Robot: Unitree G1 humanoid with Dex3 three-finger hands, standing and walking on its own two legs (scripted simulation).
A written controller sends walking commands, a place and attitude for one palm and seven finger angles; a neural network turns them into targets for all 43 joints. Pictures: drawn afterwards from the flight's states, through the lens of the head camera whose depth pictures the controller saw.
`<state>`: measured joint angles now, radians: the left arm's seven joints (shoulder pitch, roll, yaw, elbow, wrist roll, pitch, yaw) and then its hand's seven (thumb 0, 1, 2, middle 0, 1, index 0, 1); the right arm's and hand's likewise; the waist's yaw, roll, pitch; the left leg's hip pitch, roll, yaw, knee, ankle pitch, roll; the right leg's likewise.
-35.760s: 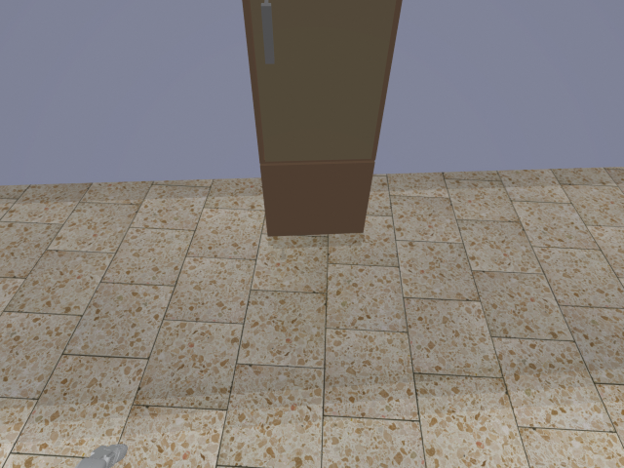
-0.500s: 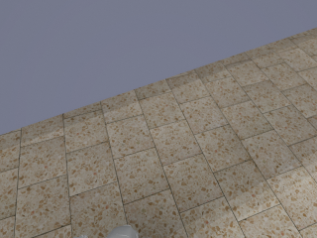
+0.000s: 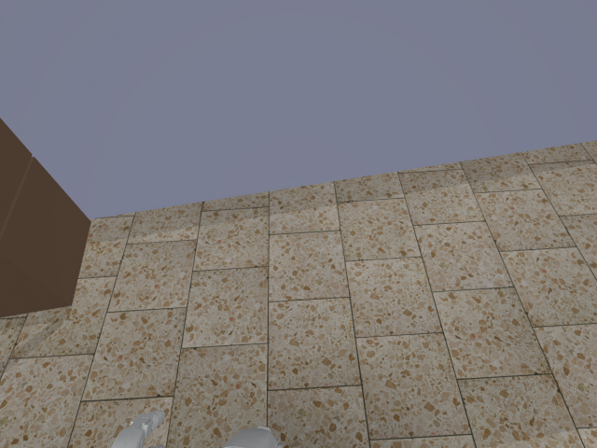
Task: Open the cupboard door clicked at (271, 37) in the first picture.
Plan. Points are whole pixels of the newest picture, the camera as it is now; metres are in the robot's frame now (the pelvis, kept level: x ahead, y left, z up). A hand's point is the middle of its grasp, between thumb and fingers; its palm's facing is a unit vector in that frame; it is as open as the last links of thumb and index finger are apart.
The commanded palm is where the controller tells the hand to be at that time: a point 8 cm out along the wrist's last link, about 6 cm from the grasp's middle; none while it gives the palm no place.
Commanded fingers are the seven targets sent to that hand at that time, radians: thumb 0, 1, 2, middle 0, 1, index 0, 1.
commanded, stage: turn to face it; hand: left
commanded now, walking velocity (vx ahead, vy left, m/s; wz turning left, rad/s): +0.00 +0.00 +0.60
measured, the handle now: out of the picture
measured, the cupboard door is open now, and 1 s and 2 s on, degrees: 42 42 42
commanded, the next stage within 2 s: take the last steps up to it in 1.40 s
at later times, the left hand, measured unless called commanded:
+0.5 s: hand out of the picture +0.03 +0.25 -0.16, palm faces +0.35 -0.91 -0.24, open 7.4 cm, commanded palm none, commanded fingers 0.00 0.90 0.90 -0.20 -0.30 -0.20 -0.30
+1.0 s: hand out of the picture +0.00 +0.17 -0.15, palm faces +0.59 -0.77 -0.24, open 7.4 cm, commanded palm none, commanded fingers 0.00 0.90 0.90 -0.20 -0.30 -0.20 -0.30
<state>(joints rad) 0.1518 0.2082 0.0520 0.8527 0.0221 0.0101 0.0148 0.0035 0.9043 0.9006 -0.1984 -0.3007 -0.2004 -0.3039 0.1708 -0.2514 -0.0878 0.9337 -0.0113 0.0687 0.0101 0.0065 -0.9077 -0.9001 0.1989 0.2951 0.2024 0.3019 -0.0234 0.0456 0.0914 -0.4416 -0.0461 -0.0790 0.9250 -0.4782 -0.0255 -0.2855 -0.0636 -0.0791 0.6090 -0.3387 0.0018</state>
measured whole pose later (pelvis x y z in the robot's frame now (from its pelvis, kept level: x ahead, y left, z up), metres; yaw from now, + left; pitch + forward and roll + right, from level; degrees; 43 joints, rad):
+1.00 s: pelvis +0.06 -0.02 +0.01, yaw +38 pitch +0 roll +3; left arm 0.22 0.18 0.04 0.89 0.03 0.01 0.01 0.00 0.90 0.90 -0.20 -0.30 -0.20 -0.30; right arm 0.14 -0.25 -0.09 0.95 -0.01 0.08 0.03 0.01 -0.91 -0.90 0.19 0.29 0.20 0.30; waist -0.02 -0.03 0.11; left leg -0.42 0.02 0.05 0.89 -0.45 -0.06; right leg -0.18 -0.15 -0.21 0.51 -0.32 0.02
